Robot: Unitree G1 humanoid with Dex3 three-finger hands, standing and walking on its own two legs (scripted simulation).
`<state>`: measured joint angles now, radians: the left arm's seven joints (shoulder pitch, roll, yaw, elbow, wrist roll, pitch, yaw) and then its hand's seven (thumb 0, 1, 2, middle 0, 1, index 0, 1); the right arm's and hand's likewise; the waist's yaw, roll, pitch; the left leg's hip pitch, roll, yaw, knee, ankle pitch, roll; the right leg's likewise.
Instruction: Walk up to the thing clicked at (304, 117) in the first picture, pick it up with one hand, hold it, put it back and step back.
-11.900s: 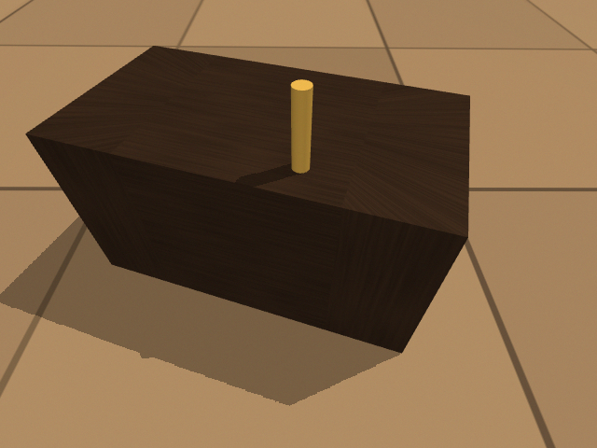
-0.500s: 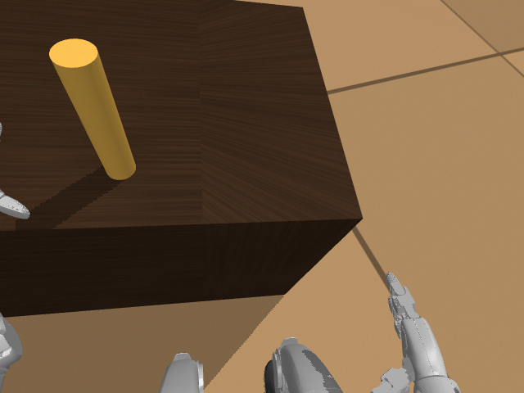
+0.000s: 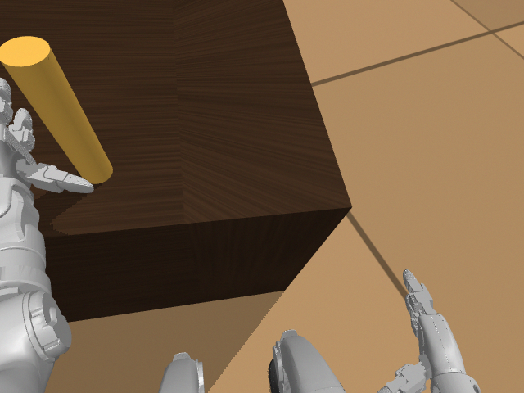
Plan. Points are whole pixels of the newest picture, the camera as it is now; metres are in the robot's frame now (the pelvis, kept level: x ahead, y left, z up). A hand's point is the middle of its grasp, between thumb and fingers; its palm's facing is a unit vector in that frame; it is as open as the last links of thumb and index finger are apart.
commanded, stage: close in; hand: left
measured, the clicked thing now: (69, 125) +0.50 +0.22 +0.09
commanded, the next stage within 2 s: rest palm in 0.10 s
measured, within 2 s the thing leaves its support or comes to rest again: leaves its support in 1.60 s
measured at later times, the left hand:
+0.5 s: hand (86, 136) +0.51 +0.21 +0.06, palm faces +0.16 -0.99 +0.02, open 17.6 cm
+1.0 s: hand (77, 125) +0.53 +0.22 +0.06, palm faces +0.16 -0.99 +0.00, open 14.6 cm
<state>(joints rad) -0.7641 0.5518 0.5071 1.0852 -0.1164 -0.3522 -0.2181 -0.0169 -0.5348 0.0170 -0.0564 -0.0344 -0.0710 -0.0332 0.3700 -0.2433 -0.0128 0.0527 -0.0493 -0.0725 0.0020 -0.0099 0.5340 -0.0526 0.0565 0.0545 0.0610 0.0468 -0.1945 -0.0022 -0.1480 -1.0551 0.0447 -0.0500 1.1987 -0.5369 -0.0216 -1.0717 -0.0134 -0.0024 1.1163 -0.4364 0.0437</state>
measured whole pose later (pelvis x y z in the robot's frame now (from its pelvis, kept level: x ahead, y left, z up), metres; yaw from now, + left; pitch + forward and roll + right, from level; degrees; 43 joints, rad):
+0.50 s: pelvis +0.00 +0.00 +0.00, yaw +0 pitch +23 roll -3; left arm -0.82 0.50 0.47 1.08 -0.07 -0.37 -0.11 -0.02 -0.60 0.00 -0.10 -0.01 -0.10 -0.02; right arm 0.38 -0.24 -0.05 0.01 -0.06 -0.03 0.02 -0.01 0.53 -0.06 0.06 0.05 0.06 0.05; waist -0.23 -0.01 -0.14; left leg -1.08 0.05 -0.05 1.21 -0.54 -0.02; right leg -1.09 -0.01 0.00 1.13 -0.44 0.04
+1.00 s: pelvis -0.01 +0.00 -0.01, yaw +0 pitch +25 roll -3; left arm -0.93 0.62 0.48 1.17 -0.04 -0.37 -0.13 -0.02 -0.50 0.21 -0.52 -0.37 -0.54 -0.37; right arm 0.37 -0.25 -0.02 -0.03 -0.06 -0.02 0.03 -0.01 0.52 -0.05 0.06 0.05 0.06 0.05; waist -0.27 -0.01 -0.12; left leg -1.14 0.05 -0.06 1.24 -0.53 -0.02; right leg -1.14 -0.01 -0.01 1.14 -0.42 0.04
